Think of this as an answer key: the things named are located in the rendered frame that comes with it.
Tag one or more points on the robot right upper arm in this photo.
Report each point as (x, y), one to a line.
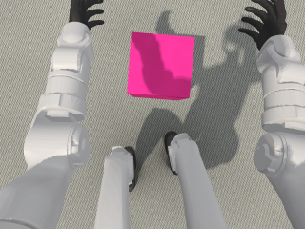
(281, 157)

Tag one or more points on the robot left upper arm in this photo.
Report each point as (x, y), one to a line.
(53, 151)

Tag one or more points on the left robot hand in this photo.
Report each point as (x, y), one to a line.
(79, 12)

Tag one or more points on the robot left forearm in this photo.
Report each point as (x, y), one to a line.
(68, 79)

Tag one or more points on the carton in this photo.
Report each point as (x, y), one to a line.
(160, 66)

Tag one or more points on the robot right forearm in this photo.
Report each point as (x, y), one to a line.
(283, 86)

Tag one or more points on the left robot foot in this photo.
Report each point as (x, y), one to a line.
(132, 153)

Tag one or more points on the right robot shin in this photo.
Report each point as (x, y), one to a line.
(183, 136)

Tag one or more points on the right robot hand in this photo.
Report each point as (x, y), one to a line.
(273, 21)

